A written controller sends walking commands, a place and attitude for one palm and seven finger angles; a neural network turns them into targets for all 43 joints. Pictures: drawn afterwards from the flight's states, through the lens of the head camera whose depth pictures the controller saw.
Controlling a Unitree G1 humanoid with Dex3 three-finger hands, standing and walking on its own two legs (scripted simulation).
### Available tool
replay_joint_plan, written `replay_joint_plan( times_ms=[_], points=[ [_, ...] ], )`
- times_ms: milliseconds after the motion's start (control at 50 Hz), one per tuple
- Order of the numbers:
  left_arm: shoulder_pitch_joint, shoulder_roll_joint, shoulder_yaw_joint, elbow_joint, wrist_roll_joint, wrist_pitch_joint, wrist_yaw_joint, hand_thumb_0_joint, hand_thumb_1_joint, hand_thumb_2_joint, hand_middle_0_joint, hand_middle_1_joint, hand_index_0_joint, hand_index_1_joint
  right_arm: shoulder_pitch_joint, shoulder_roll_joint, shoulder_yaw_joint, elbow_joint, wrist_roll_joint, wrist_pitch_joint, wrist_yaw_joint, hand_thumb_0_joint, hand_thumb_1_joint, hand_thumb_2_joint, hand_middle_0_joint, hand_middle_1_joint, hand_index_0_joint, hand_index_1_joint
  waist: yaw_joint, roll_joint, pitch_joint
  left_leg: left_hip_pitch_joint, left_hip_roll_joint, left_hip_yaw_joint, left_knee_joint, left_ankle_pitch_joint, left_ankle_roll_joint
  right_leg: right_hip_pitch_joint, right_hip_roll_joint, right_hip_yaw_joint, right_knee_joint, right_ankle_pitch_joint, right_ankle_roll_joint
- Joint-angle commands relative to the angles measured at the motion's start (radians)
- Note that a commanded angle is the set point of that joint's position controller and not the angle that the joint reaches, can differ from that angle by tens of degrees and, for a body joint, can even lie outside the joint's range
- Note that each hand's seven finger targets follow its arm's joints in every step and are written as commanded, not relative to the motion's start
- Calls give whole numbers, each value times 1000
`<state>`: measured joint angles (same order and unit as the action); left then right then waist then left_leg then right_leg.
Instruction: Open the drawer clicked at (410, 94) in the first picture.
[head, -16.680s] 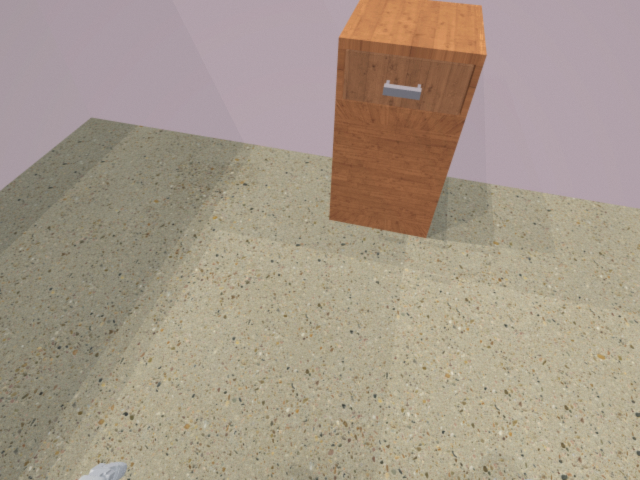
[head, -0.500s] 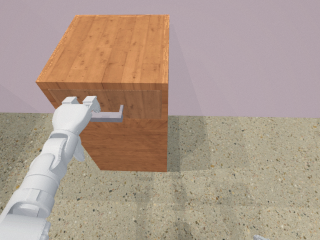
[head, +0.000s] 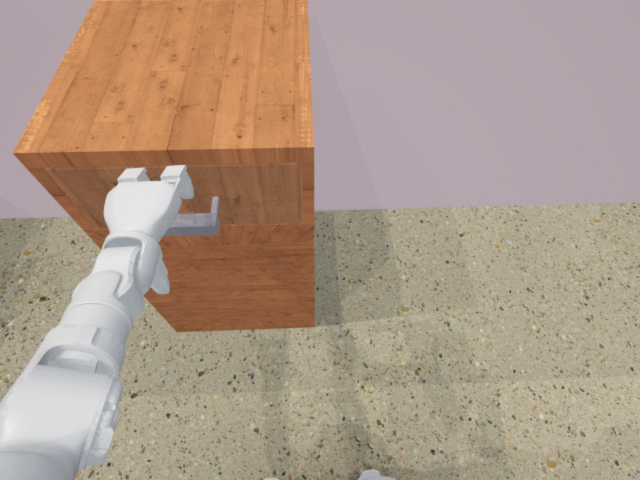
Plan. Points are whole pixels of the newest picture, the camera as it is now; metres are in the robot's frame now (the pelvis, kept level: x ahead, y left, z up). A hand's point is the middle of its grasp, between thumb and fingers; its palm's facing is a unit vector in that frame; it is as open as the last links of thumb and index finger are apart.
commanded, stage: move the hooked fingers above the handle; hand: left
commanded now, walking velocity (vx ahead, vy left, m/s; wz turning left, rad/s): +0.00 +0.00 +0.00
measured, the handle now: (184, 214) +0.53 +0.22 -0.07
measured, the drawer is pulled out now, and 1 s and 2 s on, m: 0.00 0.00 0.00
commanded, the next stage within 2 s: lower the fingers behind the handle in 0.96 s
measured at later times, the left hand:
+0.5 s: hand (180, 218) +0.48 +0.21 -0.02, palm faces -0.08 -0.05 -1.00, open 13.8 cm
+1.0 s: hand (178, 218) +0.48 +0.21 -0.01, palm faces -0.06 -0.06 -1.00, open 13.8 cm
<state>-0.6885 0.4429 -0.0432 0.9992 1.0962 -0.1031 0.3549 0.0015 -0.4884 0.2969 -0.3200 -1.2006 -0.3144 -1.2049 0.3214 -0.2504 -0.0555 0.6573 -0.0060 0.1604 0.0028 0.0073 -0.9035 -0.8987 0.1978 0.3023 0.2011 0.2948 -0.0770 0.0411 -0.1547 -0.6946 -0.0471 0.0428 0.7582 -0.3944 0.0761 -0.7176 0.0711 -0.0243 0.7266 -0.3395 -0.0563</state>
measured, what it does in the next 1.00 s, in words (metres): stands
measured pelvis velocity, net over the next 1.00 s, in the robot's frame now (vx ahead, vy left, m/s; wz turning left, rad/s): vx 0.00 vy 0.01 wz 0.00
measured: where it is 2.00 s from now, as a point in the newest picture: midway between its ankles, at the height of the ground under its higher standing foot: outside the picture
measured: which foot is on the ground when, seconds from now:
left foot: down 0.00-1.00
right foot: down 0.00-1.00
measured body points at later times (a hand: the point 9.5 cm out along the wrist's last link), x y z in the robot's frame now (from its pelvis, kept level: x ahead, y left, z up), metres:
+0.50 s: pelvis -0.01 +0.02 -0.02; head +0.10 +0.02 +0.42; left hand +0.48 +0.21 +0.04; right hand -0.02 -0.25 -0.14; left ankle -0.03 +0.07 -0.71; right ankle -0.01 -0.09 -0.71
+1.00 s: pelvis +0.00 +0.01 -0.01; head +0.10 +0.02 +0.42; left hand +0.48 +0.21 +0.04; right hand +0.01 -0.26 -0.14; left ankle -0.03 +0.07 -0.71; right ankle -0.01 -0.09 -0.71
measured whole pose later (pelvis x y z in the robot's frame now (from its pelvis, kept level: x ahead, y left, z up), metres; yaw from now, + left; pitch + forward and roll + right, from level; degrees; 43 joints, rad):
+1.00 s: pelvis +0.00 +0.01 -0.01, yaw +0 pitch +22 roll -3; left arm -0.83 0.42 -0.06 1.13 1.10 -0.05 0.40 0.00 -0.49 0.30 -0.32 -1.20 -0.31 -1.21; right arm 0.35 -0.25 -0.04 0.67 -0.03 0.15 0.01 0.00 -0.90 -0.90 0.20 0.30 0.20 0.29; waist -0.13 0.05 -0.17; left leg -0.81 -0.04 0.03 0.86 -0.43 0.09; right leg -0.82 0.07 -0.04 0.79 -0.36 -0.04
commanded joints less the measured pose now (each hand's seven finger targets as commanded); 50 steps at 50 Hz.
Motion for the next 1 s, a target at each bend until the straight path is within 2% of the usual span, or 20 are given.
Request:
replay_joint_plan(
  times_ms=[0, 60, 80, 180, 220, 280, 320, 340, 360, 420, 560, 600, 680, 740, 820, 840, 880, 940, 960, 980],
  points=[
    [-460, 188, 40, -143, -8, 10, 59, 0, -500, 300, -300, -1200, -300, -1200, 121, -151, -59, -51, -12, -24, -10, 0, -900, -900, 200, 300, 200, 300, -37, 12, -388, 243, 24, -72, -11, 512, -30, 160, -9, 38, -29, 366, 4],
    [-521, 190, 32, -121, 7, 21, 76, 0, -500, 300, -300, -1200, -300, -1200, 141, -158, -58, -41, -17, -28, -9, 0, -900, -900, 200, 300, 200, 300, -51, 29, -398, 235, 28, -79, 2, 477, -34, 111, -8, 30, -13, 322, 4],
    [-535, 165, 13, -113, 7, 27, 80, 0, -500, 300, -300, -1200, -300, -1200, 145, -157, -58, -40, -20, -29, -6, 0, -900, -900, 200, 300, 200, 300, -57, 39, -403, 238, 27, -78, 11, 480, -33, 100, -6, 30, -10, 321, 4],
    [-572, 246, 65, -31, 17, 64, 99, 0, -500, 300, -300, -1200, -300, -1200, 168, -170, -47, -33, -24, -31, -7, 0, -900, -900, 200, 300, 200, 300, -60, 19, -414, 152, 23, -76, 31, 442, -30, 106, -6, 30, 18, 319, 6],
    [-616, 232, 50, -36, 22, 72, 102, 0, -500, 300, -300, -1200, -300, -1200, 179, -172, -48, -32, -28, -34, -5, 0, -900, -900, 200, 300, 200, 300, -71, 64, -445, 183, 29, -88, 46, 465, -36, 63, -3, 23, 31, 308, 5],
    [-631, 201, 23, -20, 20, 85, 93, 0, -500, 300, -300, -1200, -300, -1200, 192, -173, -49, -31, -28, -38, -5, 0, -900, -900, 200, 300, 200, 300, -85, 61, -456, 199, 37, -94, 58, 471, -39, 38, 1, 19, 37, 297, 8],
    [-620, 199, 33, -45, 4, 78, 80, 0, -500, 300, -300, -1200, -300, -1200, 208, -176, -53, -33, -28, -37, -4, 0, -900, -900, 200, 300, 200, 300, -74, 79, -515, 259, 47, -113, 62, 536, -50, 38, 3, 10, 42, 307, 8],
    [-605, 224, 51, -28, 4, 83, 78, 0, -500, 300, -300, -1200, -300, -1200, 207, -180, -52, -26, -28, -33, -5, 0, -900, -900, 200, 300, 200, 300, -74, 67, -493, 250, 49, -108, 61, 536, -50, 38, 3, 10, 37, 306, 9],
    [-622, 196, 23, -32, 2, 85, 76, 0, -500, 300, -300, -1200, -300, -1200, 211, -178, -50, -26, -27, -30, -6, 0, -900, -900, 200, 300, 200, 300, -87, 41, -476, 243, 50, -113, 58, 531, -48, 39, 4, 8, 32, 306, 11],
    [-624, 180, 15, -56, 0, 77, 74, 0, -500, 300, -300, -1200, -300, -1200, 211, -176, -51, -20, -28, -28, -5, 0, -900, -900, 200, 300, 200, 300, -82, 75, -466, 259, 54, -118, 49, 531, -53, 24, 4, 6, 24, 287, 9],
    [-564, 234, 60, -46, 7, 66, 89, 0, -500, 300, -300, -1200, -300, -1200, 198, -179, -43, -22, -28, -21, -7, 0, -900, -900, 200, 300, 200, 300, -57, 53, -426, 226, 52, -109, 32, 494, -51, 47, 3, 7, 16, 270, 4],
    [-597, 196, 25, -47, 7, 71, 92, 0, -500, 300, -300, -1200, -300, -1200, 192, -175, -42, -25, -27, -22, -7, 0, -900, -900, 200, 300, 200, 300, -74, 56, -399, 213, 51, -112, 26, 466, -50, 38, 0, 6, 10, 258, 3],
    [-596, 201, 27, -45, -1, 74, 91, 0, -500, 300, -300, -1200, -300, -1200, 193, -178, -44, -26, -25, -27, -8, 0, -900, -900, 200, 300, 200, 300, -78, 51, -419, 230, 51, -107, 24, 443, -45, 43, -1, 8, 3, 246, 6],
    [-602, 177, 12, -83, -1, 58, 81, 0, -500, 300, -300, -1200, -300, -1200, 195, -173, -50, -26, -26, -29, -9, 0, -900, -900, 200, 300, 200, 300, -73, 87, -457, 288, 57, -119, 34, 520, -57, 31, 0, 6, 11, 272, 5],
    [-607, 137, -18, -41, -9, 58, 76, 0, -500, 300, -300, -1200, -300, -1200, 195, -171, -49, -19, -25, -27, -8, 0, -900, -900, 200, 300, 200, 300, -95, 48, -398, 257, 55, -120, 35, 481, -52, 9, 0, 4, 3, 255, 8],
    [-606, 200, 29, -46, -4, 57, 81, 0, -500, 300, -300, -1200, -300, -1200, 193, -177, -46, -16, -25, -26, -10, 0, -900, -900, 200, 300, 200, 300, -84, 43, -407, 246, 54, -115, 33, 474, -50, 22, -1, 6, 6, 256, 6],
    [-605, 193, 23, -73, 1, 54, 87, 0, -500, 300, -300, -1200, -300, -1200, 184, -171, -45, -29, -28, -27, -9, 0, -900, -900, 200, 300, 200, 300, -73, 72, -436, 247, 47, -105, 35, 485, -49, 47, -2, 11, 9, 277, 4],
    [-578, 205, 40, -68, 5, 57, 92, 0, -500, 300, -300, -1200, -300, -1200, 184, -171, -46, -27, -30, -21, -8, 0, -900, -900, 200, 300, 200, 300, -66, 63, -454, 259, 51, -106, 44, 546, -53, 58, -1, 9, 19, 314, 6],
    [-553, 208, 44, -70, 2, 62, 93, 0, -500, 300, -300, -1200, -300, -1200, 180, -170, -43, -34, -29, -18, -7, 0, -900, -900, 200, 300, 200, 300, -53, 72, -461, 253, 47, -99, 43, 548, -52, 77, 0, 12, 18, 326, 5],
    [-562, 192, 29, -75, 3, 65, 93, 0, -500, 300, -300, -1200, -300, -1200, 178, -168, -44, -35, -29, -17, -6, 0, -900, -900, 200, 300, 200, 300, -63, 56, -453, 249, 49, -99, 41, 553, -50, 83, 0, 11, 15, 336, 6]
  ],
)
